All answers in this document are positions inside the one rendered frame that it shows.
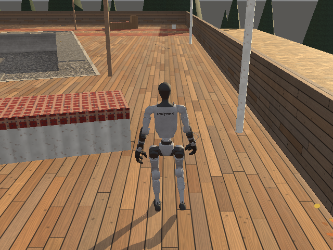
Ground left robot forearm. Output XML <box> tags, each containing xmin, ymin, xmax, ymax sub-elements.
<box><xmin>136</xmin><ymin>127</ymin><xmax>147</xmax><ymax>152</ymax></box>

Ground robot left upper arm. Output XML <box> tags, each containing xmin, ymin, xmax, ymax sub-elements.
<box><xmin>142</xmin><ymin>105</ymin><xmax>155</xmax><ymax>135</ymax></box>

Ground robot left hand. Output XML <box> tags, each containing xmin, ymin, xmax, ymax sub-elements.
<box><xmin>135</xmin><ymin>150</ymin><xmax>147</xmax><ymax>164</ymax></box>

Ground right robot foot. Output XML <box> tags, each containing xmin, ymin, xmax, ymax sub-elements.
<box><xmin>179</xmin><ymin>202</ymin><xmax>186</xmax><ymax>210</ymax></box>

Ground robot right hand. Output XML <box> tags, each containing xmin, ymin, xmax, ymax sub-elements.
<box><xmin>185</xmin><ymin>144</ymin><xmax>197</xmax><ymax>155</ymax></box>

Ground robot right upper arm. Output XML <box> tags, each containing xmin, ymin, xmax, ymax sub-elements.
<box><xmin>176</xmin><ymin>105</ymin><xmax>191</xmax><ymax>133</ymax></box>

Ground right robot forearm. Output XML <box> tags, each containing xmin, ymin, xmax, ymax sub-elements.
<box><xmin>186</xmin><ymin>125</ymin><xmax>196</xmax><ymax>146</ymax></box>

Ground robot torso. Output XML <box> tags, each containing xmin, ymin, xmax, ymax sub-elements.
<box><xmin>153</xmin><ymin>102</ymin><xmax>178</xmax><ymax>156</ymax></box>

